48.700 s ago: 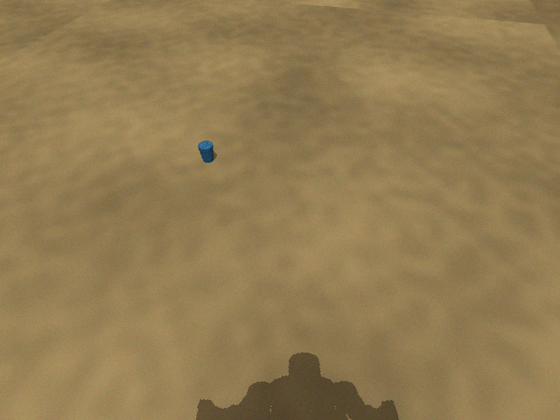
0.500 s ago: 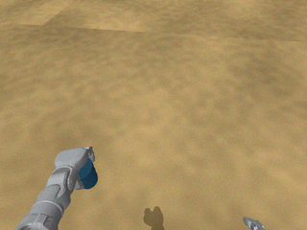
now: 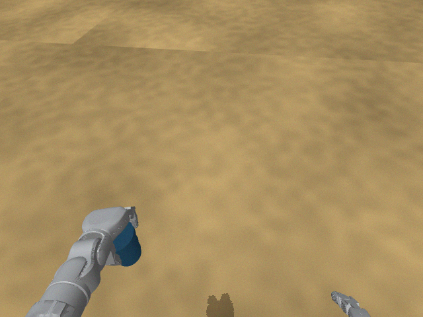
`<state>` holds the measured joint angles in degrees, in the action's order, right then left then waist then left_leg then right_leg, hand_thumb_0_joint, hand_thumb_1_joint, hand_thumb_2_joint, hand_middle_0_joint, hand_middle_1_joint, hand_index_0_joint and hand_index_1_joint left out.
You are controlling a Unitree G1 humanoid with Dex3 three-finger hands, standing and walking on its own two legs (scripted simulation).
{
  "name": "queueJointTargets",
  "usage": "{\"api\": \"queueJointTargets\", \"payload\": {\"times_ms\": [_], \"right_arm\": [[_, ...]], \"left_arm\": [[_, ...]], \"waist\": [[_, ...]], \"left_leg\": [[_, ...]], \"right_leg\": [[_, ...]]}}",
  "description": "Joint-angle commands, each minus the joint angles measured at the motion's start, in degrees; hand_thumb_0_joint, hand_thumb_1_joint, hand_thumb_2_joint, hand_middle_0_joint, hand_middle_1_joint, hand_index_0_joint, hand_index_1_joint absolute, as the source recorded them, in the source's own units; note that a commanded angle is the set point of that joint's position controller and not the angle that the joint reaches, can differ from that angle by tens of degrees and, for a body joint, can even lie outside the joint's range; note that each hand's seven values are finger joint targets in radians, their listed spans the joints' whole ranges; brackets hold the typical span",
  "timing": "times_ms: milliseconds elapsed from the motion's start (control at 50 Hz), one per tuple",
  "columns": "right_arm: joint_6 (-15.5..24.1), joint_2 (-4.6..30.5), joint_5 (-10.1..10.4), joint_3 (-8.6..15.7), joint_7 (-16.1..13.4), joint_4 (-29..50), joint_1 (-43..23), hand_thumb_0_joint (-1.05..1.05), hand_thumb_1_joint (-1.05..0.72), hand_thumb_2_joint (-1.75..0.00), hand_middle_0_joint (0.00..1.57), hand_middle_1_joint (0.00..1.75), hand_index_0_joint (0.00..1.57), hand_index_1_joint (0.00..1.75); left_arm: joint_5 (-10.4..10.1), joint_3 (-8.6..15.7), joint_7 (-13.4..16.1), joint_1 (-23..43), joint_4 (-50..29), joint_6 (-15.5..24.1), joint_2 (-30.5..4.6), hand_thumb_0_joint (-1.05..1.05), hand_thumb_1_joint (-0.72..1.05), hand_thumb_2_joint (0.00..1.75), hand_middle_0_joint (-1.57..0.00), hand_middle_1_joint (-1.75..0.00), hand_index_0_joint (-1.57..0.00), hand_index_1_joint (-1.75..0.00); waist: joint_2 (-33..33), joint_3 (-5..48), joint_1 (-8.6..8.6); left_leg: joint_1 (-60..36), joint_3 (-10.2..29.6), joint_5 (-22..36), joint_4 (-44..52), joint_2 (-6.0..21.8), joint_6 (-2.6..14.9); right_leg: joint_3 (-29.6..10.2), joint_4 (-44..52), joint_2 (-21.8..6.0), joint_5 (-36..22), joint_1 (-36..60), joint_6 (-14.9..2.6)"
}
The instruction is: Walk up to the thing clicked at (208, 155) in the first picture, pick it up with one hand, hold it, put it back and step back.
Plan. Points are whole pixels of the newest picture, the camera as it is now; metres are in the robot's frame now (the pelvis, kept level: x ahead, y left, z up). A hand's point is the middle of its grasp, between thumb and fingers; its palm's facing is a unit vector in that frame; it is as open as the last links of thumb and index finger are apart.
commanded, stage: hold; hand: left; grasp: from above
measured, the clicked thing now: (122, 245) +0.31 +0.23 -0.10
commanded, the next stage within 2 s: crouch in 1.04 s
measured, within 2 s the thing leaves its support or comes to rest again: neither
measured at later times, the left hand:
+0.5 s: hand (117, 243) +0.28 +0.22 -0.03, palm faces -0.45 -0.08 -0.89, open 10.2 cm
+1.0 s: hand (116, 240) +0.29 +0.22 -0.03, palm faces -0.46 -0.08 -0.88, open 10.2 cm
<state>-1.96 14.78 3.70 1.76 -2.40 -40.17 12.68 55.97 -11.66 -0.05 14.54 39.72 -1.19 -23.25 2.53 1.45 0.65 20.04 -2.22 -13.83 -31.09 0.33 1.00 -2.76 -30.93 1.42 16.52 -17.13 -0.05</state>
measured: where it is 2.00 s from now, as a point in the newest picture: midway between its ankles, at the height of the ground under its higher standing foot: outside the picture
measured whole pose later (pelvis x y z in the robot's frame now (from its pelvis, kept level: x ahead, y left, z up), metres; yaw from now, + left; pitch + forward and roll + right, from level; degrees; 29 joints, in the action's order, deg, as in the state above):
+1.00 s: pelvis +0.00 -0.01 +0.01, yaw +0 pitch +1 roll +0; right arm -3.3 14.6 4.4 1.1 -3.7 -39.8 10.0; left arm 55.1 -12.8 -4.0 12.4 33.3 -1.8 -23.3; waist 3.0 0.4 -0.6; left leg 14.8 -1.9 -11.5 -25.4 0.2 0.5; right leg -2.5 -26.5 1.3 14.9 -12.3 -0.6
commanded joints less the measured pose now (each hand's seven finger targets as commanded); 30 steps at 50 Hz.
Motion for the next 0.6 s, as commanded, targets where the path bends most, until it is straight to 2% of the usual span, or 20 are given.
{"api": "queueJointTargets", "payload": {"times_ms": [0, 40, 100, 120, 140, 180, 200, 220, 240, 300, 320, 360, 380, 420, 460, 480, 560, 580], "right_arm": [[2.54, 8.13, -0.22, 2.26, -0.57, 7.53, -4.1, 0.0, -0.89, -0.89, 0.2, 0.3, 0.2, 0.3], [2.57, 7.94, -0.21, 2.08, -0.72, 7.57, -4.43, 0.0, -0.89, -0.89, 0.2, 0.3, 0.2, 0.3], [2.63, 7.91, -0.05, 1.93, -0.96, 7.81, -5.09, 0.0, -0.89, -0.89, 0.2, 0.3, 0.2, 0.3], [2.63, 7.91, -0.16, 1.87, -0.99, 7.35, -4.88, 0.0, -0.89, -0.89, 0.2, 0.3, 0.2, 0.3], [2.6, 7.85, -0.1, 1.86, -1.02, 7.39, -5.15, 0.0, -0.89, -0.89, 0.2, 0.3, 0.2, 0.3], [2.67, 7.81, -0.05, 1.83, -1.1, 7.56, -5.41, 0.0, -0.89, -0.89, 0.2, 0.3, 0.2, 0.3], [2.63, 7.89, -0.06, 1.78, -1.06, 7.2, -5.25, 0.0, -0.9, -0.89, 0.2, 0.3, 0.2, 0.3], [2.59, 7.85, -0.02, 1.92, -1.1, 7.35, -5.43, 0.0, -0.9, -0.89, 0.2, 0.3, 0.2, 0.3], [2.56, 8.07, 0.09, 1.97, -1.11, 7.39, -5.45, 0.0, -0.89, -0.89, 0.2, 0.3, 0.2, 0.3], [2.52, 7.68, 0.13, 1.62, -1.14, 7.57, -6.49, 0.0, -0.9, -0.89, 0.2, 0.3, 0.2, 0.3], [2.55, 7.69, 0.11, 1.63, -1.22, 7.58, -6.51, 0.0, -0.9, -0.89, 0.2, 0.3, 0.2, 0.3], [2.46, 7.46, 0.15, 1.53, -1.18, 7.85, -6.78, 0.0, -0.9, -0.9, 0.2, 0.3, 0.2, 0.3], [2.52, 7.51, 0.12, 1.55, -1.2, 7.91, -6.74, 0.0, -0.89, -0.89, 0.2, 0.3, 0.2, 0.3], [2.47, 7.43, 0.29, 1.44, -1.27, 8.12, -7.19, 0.0, -0.9, -0.9, 0.2, 0.3, 0.2, 0.3], [2.31, 7.3, 0.34, 1.34, -1.35, 8.45, -7.74, 0.0, -0.9, -0.9, 0.2, 0.3, 0.2, 0.3], [2.32, 7.19, 0.27, 1.2, -1.37, 8.48, -7.76, 0.0, -0.9, -0.9, 0.2, 0.3, 0.2, 0.3], [2.13, 7.22, 0.37, 1.18, -1.59, 8.2, -7.51, 0.0, -0.9, -0.9, 0.2, 0.3, 0.2, 0.3], [2.08, 7.11, 0.34, 1.11, -1.56, 8.03, -7.67, 0.0, -0.9, -0.9, 0.2, 0.3, 0.2, 0.3]], "left_arm": [[-0.32, 6.72, 2.61, 21.67, -14.02, 0.66, -13.91, 0.0, 0.53, 0.87, -0.75, -1.09, -0.84, -1.0], [-0.45, 6.33, 2.45, 20.88, -13.68, 0.76, -13.23, 0.0, 0.53, 0.86, -0.74, -1.1, -0.83, -1.01], [-0.6, 6.84, 2.52, 21.92, -15.2, 0.95, -13.9, 0.0, 0.53, 0.87, -0.75, -1.1, -0.84, -1.01], [-0.42, 6.72, 2.58, 21.79, -15.01, 0.82, -13.62, 0.0, 0.51, 0.87, -0.73, -1.12, -0.82, -1.02], [-0.26, 6.56, 2.71, 21.45, -14.84, 0.63, -13.36, 0.0, 0.52, 0.86, -0.74, -1.11, -0.83, -1.01], [-0.35, 6.65, 2.77, 22.37, -15.86, 0.62, -13.51, 0.0, 0.52, 0.89, -0.74, -1.12, -0.83, -1.02], [-0.3, 6.1, 2.7, 20.52, -13.83, 0.3, -12.6, 0.0, 0.52, 0.88, -0.73, -1.13, -0.82, -1.04], [-0.42, 6.24, 2.64, 21.78, -15.66, 0.33, -13.06, 0.0, 0.51, 0.89, -0.73, -1.13, -0.82, -1.04], [-0.3, 6.87, 2.48, 22.16, -15.95, 0.29, -13.94, 0.0, 0.51, 0.91, -0.73, -1.14, -0.82, -1.04], [-0.48, 5.67, 1.57, 20.96, -15.66, 0.0, -12.55, 0.0, 0.53, 0.92, -0.74, -1.14, -0.83, -1.05], [-0.48, 6.28, 1.58, 21.0, -15.96, -0.06, -13.33, 0.0, 0.53, 0.92, -0.74, -1.15, -0.83, -1.06], [-0.59, 5.53, 1.08, 19.36, -15.65, -0.44, -11.86, 0.0, 0.52, 0.91, -0.74, -1.13, -0.83, -1.04], [-0.81, 5.51, 0.84, 21.27, -17.91, -0.26, -12.33, 0.0, 0.51, 0.91, -0.72, -1.14, -0.81, -1.05], [-0.8, 5.4, 0.41, 18.93, -16.61, -0.6, -12.08, 0.0, 0.51, 0.88, -0.72, -1.15, -0.82, -1.05], [-0.85, 6.46, 0.21, 20.22, -18.02, -0.6, -13.29, 0.0, 0.53, 0.89, -0.74, -1.13, -0.83, -1.03], [-1.12, 5.65, 0.04, 20.76, -18.29, -0.53, -12.47, 0.0, 0.52, 0.89, -0.74, -1.13, -0.82, -1.04], [-0.45, 6.64, 0.12, 21.86, -20.21, -0.71, -13.76, 0.0, 0.51, 0.87, -0.73, -1.11, -0.82, -1.02], [-0.55, 6.64, 0.09, 19.39, -17.85, -0.99, -13.12, 0.0, 0.51, 0.87, -0.74, -1.1, -0.83, -1.01]], "waist": [[1.49, 14.75, -0.23], [-0.35, 14.19, -0.3], [0.45, 14.92, -0.4], [0.04, 14.79, -0.03], [0.34, 14.6, -0.61], [0.36, 15.01, -0.53], [-0.85, 13.88, -0.31], [0.33, 14.47, -0.52], [1.3, 14.67, -0.66], [-0.3, 13.73, -0.83], [-0.23, 13.92, -0.89], [-0.32, 13.29, -0.9], [0.24, 14.29, -0.81], [-1.22, 12.85, -1.27], [-0.33, 13.48, -1.34], [-0.82, 13.35, -0.91], [-0.01, 15.31, -0.87], [-0.83, 14.43, -1.22]], "left_leg": [[-11.37, 1.39, 8.82, 4.3, -0.64, -0.15], [-11.21, 1.45, 8.49, 4.48, -0.63, 0.05], [-12.18, 1.18, 8.41, 4.81, -0.76, -0.02], [-12.24, 1.22, 8.88, 4.72, -0.76, 0.06], [-12.25, 1.24, 9.22, 4.94, -0.72, -0.16], [-12.79, 1.21, 9.09, 5.09, -0.64, -0.09], [-12.19, 1.22, 9.46, 5.1, -0.67, -0.01], [-12.6, 1.12, 9.59, 5.4, -0.67, -0.06], [-13.0, 0.95, 9.79, 5.55, -0.65, -0.11], [-12.82, 1.07, 9.52, 5.91, -0.66, 0.03], [-12.85, 1.01, 9.23, 5.96, -0.73, 0.06], [-12.98, 0.87, 9.28, 6.29, -0.8, 0.06], [-13.5, 0.99, 9.51, 6.36, -0.63, 0.0], [-12.89, 0.96, 9.44, 6.66, -0.74, 0.2], [-13.4, 0.58, 9.58, 6.71, -1.03, 0.3], [-13.58, 0.8, 9.17, 6.81, -0.81, 0.27], [-15.08, 0.22, 11.19, 6.46, -1.23, 0.59], [-14.81, 0.61, 12.27, 6.59, -0.91, 0.42]], "right_leg": [[0.63, 5.89, 1.09, -8.71, 0.9, -0.66], [0.67, 6.3, 1.08, -8.41, 1.34, -0.54], [0.44, 6.67, 1.01, -8.3, 1.33, -0.6], [0.29, 6.61, 0.98, -8.94, 1.21, -0.48], [0.47, 6.48, 1.07, -9.04, 1.37, -0.64], [0.39, 6.82, 1.06, -8.93, 1.71, -0.6], [0.45, 6.78, 1.02, -9.36, 1.8, -0.53], [0.45, 6.87, 0.99, -9.6, 1.93, -0.61], [0.4, 6.88, 0.96, -9.7, 2.1, -0.69], [0.59, 7.41, 0.94, -9.27, 2.22, -0.52], [0.5, 7.7, 0.88, -8.95, 2.28, -0.5], [0.44, 7.85, 0.84, -9.08, 2.41, -0.56], [0.51, 7.78, 0.95, -9.22, 2.56, -0.6], [0.67, 8.23, 0.85, -9.16, 3.09, -0.5], [0.41, 8.55, 0.62, -9.63, 3.41, -0.33], [0.56, 8.55, 0.79, -8.99, 3.27, -0.37], [0.05, 8.6, 0.36, -11.91, 4.02, -0.01], [0.57, 8.21, 0.68, -12.4, 4.44, -0.18]]}}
